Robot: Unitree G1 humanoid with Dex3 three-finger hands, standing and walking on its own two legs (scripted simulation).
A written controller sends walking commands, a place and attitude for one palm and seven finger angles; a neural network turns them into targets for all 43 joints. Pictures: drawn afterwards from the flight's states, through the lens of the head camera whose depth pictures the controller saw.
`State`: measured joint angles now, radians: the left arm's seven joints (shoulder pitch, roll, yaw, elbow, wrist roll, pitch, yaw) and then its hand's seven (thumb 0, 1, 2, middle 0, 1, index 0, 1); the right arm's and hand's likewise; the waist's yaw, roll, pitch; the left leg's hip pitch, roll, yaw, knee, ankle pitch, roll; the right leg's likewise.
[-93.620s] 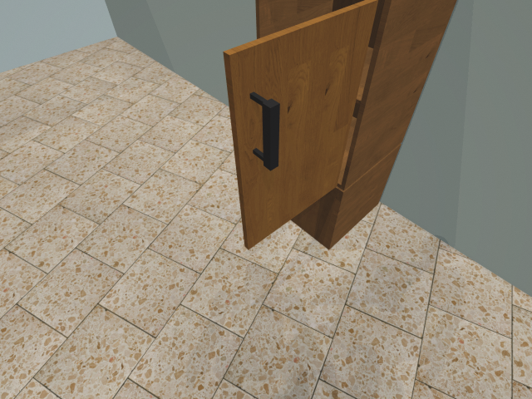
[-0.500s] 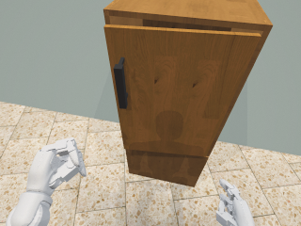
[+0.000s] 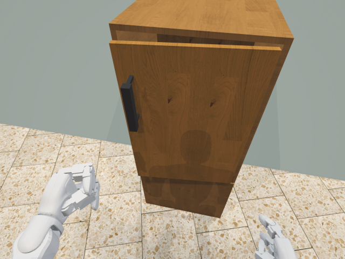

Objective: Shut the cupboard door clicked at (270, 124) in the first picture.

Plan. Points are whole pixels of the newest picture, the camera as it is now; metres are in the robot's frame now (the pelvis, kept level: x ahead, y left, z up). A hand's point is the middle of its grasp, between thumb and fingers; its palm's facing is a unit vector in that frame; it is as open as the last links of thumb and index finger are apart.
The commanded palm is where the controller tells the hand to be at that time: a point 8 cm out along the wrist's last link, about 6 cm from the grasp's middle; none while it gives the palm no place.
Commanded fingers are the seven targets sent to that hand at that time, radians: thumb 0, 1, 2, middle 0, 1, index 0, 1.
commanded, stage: raise the hand and make a fist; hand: left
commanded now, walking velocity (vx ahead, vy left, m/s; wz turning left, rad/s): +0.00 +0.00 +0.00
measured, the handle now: (132, 104) +0.49 +0.16 +0.11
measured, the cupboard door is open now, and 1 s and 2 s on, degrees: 7 7 5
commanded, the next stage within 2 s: bring the fist close to the handle in 0.14 s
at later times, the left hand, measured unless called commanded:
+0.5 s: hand (100, 171) +0.26 +0.17 +0.12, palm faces +0.00 -1.00 -0.05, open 3.2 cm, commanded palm +0.24 +0.22 +0.11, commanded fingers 0.00 0.90 0.90 -1.30 -1.50 -1.30 -1.50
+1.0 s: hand (124, 143) +0.34 +0.14 +0.11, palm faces -0.04 -1.00 -0.02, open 3.2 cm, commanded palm +0.33 +0.19 +0.11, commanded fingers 0.00 0.90 0.90 -1.30 -1.50 -1.30 -1.50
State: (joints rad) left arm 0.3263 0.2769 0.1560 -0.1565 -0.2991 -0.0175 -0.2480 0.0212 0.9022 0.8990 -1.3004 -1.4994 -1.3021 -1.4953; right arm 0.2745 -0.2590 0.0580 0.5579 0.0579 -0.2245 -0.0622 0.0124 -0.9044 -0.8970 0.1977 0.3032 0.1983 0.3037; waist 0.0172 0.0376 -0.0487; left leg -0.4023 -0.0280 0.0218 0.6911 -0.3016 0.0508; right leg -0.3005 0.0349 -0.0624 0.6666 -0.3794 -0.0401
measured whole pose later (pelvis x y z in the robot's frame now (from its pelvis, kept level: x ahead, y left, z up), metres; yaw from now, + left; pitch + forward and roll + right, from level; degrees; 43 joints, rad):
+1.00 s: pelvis +0.00 +0.00 +0.00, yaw -1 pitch +2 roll +0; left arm -0.19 0.23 0.09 0.26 -0.22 -0.06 -0.11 0.02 0.90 0.90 -1.30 -1.50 -1.30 -1.50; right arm 0.25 -0.25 0.05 0.62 0.06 -0.14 -0.04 0.01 -0.91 -0.90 0.20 0.30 0.20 0.30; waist -0.01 0.04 -0.03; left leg -0.42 -0.03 0.03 0.68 -0.30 0.05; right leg -0.33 0.03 -0.05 0.68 -0.38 -0.04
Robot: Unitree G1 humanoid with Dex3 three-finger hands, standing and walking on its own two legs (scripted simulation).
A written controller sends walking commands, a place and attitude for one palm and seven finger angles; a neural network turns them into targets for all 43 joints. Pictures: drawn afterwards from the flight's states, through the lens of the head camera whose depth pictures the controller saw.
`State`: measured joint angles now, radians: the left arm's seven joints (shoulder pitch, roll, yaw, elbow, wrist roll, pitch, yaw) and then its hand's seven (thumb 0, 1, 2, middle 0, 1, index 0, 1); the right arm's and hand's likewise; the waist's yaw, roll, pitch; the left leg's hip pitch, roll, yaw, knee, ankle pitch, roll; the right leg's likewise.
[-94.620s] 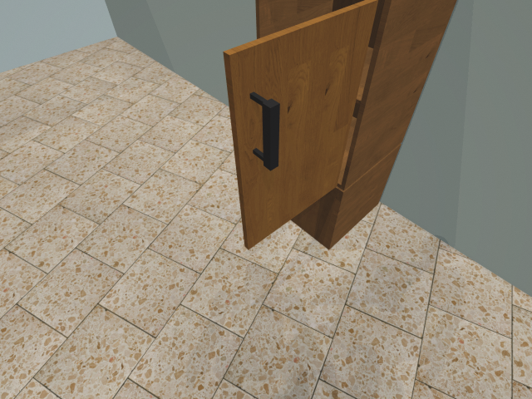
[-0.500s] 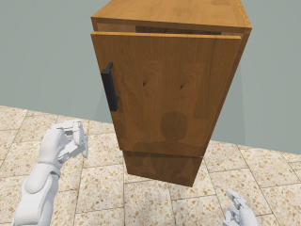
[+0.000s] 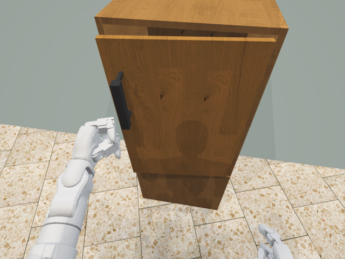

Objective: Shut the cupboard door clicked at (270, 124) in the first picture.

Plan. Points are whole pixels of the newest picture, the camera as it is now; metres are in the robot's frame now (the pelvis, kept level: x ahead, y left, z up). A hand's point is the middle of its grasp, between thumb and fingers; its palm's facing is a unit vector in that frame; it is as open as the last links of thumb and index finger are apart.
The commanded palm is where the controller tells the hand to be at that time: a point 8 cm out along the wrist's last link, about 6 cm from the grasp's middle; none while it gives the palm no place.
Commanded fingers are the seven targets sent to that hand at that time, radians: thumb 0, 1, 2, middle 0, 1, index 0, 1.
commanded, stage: bring the fist close to the handle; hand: left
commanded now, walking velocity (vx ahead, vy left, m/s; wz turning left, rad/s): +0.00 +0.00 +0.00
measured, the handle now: (123, 101) +0.49 +0.16 +0.10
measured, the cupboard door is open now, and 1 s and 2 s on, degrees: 7 5 0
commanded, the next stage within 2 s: push the door shut along its arc in 0.64 s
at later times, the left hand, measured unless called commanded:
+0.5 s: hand (130, 123) +0.40 +0.13 +0.11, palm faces -0.02 -1.00 -0.01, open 3.1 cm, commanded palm +0.37 +0.18 +0.11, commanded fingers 0.00 0.90 0.90 -1.30 -1.50 -1.30 -1.50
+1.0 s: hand (132, 119) +0.42 +0.13 +0.11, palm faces -0.06 -1.00 -0.02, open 3.2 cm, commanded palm +0.41 +0.18 +0.11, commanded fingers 0.00 0.90 0.90 -1.30 -1.50 -1.30 -1.50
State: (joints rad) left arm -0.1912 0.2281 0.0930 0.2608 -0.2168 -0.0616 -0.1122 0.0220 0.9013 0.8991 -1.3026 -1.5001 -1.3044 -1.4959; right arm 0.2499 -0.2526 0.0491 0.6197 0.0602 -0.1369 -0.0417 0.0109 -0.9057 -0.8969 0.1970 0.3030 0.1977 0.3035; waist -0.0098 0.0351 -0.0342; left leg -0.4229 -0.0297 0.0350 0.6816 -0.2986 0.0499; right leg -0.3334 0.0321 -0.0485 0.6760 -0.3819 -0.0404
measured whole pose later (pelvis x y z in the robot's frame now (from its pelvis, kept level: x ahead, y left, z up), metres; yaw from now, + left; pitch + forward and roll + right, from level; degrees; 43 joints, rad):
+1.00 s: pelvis -0.01 -0.01 -0.01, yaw +0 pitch +5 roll +0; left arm -0.66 0.29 0.15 0.86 -0.18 -0.22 -0.15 0.02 0.90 0.90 -1.31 -1.50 -1.32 -1.50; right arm 0.26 -0.26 0.04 0.64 0.06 -0.06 -0.04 0.01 -0.91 -0.90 0.20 0.30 0.20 0.30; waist -0.07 0.02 -0.03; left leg -0.53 -0.01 0.03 0.72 -0.29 0.04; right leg -0.44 0.05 -0.06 0.72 -0.38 -0.06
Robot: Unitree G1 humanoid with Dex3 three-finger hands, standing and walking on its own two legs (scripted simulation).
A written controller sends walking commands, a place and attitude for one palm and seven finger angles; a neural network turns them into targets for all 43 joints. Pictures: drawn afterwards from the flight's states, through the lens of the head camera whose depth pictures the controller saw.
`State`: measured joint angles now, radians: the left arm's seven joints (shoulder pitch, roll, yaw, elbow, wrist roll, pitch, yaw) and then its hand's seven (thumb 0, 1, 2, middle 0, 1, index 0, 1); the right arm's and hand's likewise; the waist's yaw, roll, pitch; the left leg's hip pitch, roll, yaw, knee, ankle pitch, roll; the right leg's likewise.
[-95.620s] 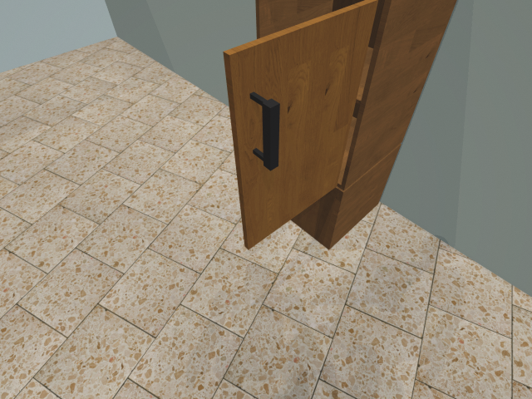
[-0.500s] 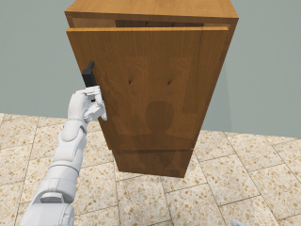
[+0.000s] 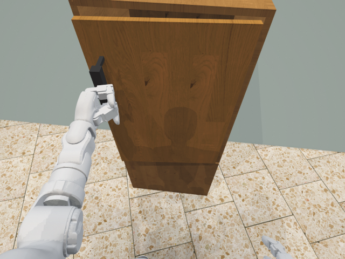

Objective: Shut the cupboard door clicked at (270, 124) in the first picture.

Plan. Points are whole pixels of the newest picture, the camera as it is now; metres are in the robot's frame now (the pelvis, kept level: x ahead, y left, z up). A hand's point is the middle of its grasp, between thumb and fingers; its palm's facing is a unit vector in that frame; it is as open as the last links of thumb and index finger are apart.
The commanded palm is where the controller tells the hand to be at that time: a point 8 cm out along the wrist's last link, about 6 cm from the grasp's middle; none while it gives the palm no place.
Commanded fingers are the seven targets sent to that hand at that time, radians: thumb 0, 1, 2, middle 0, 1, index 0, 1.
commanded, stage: push the door shut along its arc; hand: left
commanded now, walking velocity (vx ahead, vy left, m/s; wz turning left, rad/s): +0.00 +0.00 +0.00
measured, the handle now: (105, 88) +0.51 +0.18 +0.11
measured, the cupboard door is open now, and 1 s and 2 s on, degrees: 5 0 0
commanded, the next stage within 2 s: pull the fist back off the door in 0.58 s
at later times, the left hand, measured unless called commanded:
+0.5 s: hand (118, 98) +0.46 +0.13 +0.12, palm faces -0.17 -0.98 -0.03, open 3.2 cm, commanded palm +0.48 +0.17 +0.12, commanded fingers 0.00 0.90 0.90 -1.30 -1.50 -1.30 -1.50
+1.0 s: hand (124, 97) +0.47 +0.12 +0.12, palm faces +0.03 -1.00 -0.07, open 3.2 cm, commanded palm +0.45 +0.16 +0.12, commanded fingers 0.00 0.90 0.90 -1.30 -1.50 -1.30 -1.50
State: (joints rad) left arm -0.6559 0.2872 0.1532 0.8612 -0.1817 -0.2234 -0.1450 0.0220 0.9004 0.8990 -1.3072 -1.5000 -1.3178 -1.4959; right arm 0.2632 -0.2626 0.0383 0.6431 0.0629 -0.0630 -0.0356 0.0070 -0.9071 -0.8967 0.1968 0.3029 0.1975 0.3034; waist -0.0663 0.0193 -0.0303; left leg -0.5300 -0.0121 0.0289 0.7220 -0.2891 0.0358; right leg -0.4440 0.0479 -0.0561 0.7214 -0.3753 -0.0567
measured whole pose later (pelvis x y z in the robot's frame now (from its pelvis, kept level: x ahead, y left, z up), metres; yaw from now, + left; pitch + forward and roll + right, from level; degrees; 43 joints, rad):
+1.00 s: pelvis -0.04 +0.01 -0.02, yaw +1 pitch +12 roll -2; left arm -1.03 0.33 0.16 1.25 -0.08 -0.30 0.04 0.02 0.90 0.90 -1.36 -1.50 -1.35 -1.50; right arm 0.39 -0.27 0.03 0.72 0.01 -0.13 0.02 0.01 -0.91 -0.90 0.20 0.30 0.20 0.30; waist -0.16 0.03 -0.08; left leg -0.80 -0.02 0.01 0.86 -0.28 0.05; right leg -0.70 0.04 -0.09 0.87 -0.38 -0.05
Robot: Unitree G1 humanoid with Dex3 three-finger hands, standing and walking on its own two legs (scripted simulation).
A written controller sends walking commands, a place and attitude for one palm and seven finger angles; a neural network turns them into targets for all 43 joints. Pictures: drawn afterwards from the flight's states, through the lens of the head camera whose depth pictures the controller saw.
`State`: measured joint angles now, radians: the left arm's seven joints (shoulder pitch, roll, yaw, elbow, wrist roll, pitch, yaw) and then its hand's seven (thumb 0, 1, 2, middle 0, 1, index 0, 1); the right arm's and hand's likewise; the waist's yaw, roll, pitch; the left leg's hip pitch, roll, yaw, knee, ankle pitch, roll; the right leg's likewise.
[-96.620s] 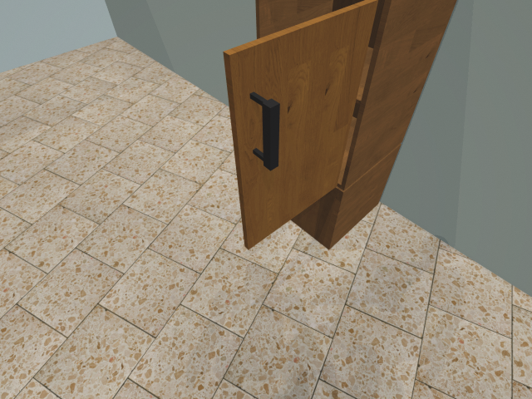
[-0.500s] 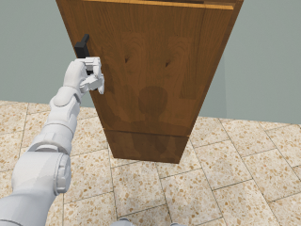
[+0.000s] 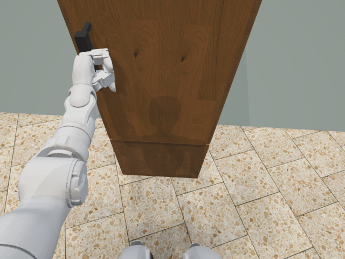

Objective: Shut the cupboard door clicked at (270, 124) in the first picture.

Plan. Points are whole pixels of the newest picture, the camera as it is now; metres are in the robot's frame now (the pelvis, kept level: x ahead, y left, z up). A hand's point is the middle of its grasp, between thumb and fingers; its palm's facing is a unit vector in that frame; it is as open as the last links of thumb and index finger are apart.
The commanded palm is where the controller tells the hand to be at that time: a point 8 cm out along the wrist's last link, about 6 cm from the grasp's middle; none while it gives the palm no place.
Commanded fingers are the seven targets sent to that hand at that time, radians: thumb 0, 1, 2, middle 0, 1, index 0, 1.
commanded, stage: pull the fist back off the door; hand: left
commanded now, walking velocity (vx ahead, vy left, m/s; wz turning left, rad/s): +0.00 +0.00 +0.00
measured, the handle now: (93, 58) +0.58 +0.15 +0.13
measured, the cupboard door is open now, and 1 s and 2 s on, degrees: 0 0 0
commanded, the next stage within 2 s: draw the hand back to the body in 0.56 s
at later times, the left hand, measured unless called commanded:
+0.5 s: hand (107, 92) +0.45 +0.11 +0.14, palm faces -0.03 -1.00 +0.00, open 3.2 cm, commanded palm +0.43 +0.16 +0.14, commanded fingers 0.00 0.90 0.90 -1.30 -1.50 -1.30 -1.50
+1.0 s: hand (83, 109) +0.39 +0.14 +0.16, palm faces +0.00 -1.00 -0.02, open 3.1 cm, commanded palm +0.36 +0.19 +0.16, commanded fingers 0.00 0.90 0.90 -1.30 -1.50 -1.30 -1.50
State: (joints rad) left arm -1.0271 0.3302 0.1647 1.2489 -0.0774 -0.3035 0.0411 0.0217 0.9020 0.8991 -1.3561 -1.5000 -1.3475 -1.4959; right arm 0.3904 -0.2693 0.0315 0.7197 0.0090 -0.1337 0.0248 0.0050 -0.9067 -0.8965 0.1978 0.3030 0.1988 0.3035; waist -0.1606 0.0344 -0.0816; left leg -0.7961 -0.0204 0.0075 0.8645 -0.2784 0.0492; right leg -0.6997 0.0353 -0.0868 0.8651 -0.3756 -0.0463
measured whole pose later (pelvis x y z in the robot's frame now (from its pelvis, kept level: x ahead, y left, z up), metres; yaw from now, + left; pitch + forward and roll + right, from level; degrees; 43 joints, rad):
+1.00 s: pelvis +0.06 -0.01 +0.03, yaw -1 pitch +1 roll +0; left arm -0.17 0.24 0.14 0.24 -0.24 -0.02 -0.13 0.02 0.90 0.90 -1.30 -1.50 -1.30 -1.50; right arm 0.25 -0.25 0.04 0.57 0.09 0.00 -0.02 0.01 -0.91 -0.90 0.20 0.30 0.20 0.30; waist 0.01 0.05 -0.07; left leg -0.37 -0.02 0.04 0.65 -0.30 0.03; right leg -0.28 0.05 -0.04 0.64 -0.38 -0.05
